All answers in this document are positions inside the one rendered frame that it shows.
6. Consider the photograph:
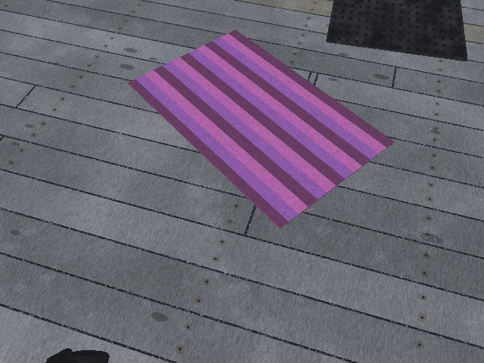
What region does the robot left hand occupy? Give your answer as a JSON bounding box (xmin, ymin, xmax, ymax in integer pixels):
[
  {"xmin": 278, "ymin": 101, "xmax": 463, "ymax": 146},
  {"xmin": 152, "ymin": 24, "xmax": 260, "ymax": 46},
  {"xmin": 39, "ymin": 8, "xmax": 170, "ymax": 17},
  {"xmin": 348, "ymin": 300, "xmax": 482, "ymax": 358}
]
[{"xmin": 46, "ymin": 348, "xmax": 110, "ymax": 363}]

